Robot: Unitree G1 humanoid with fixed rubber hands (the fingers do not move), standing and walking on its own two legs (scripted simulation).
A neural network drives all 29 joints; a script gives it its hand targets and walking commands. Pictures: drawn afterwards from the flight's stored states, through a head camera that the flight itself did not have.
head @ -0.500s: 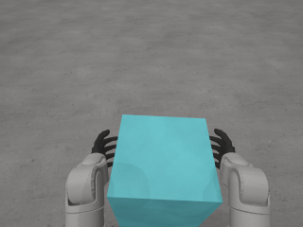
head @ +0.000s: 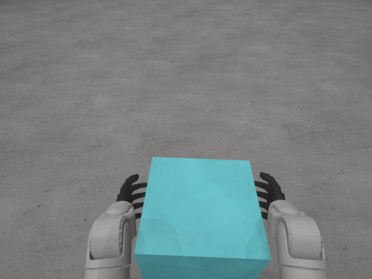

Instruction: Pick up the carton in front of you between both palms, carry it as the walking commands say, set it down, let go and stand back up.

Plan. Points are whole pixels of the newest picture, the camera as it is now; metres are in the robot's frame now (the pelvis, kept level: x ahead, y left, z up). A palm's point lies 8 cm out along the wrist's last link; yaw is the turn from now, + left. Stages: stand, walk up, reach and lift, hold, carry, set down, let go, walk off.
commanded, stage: carry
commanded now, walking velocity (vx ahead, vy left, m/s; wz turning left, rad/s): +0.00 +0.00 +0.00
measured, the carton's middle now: (197, 229) +0.25 +0.00 -0.01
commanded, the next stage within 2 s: hold in 0.86 s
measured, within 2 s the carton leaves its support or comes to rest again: neither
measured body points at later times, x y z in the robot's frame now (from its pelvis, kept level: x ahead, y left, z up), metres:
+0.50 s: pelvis -0.04 +0.00 +0.00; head -0.05 +0.00 +0.45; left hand +0.27 +0.15 +0.03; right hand +0.27 -0.16 +0.03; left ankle +0.06 +0.11 -0.73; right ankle -0.09 -0.10 -0.73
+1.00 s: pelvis -0.04 -0.01 +0.01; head -0.05 +0.00 +0.46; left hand +0.26 +0.13 +0.03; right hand +0.25 -0.18 +0.03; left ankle +0.05 +0.13 -0.73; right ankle -0.09 -0.10 -0.73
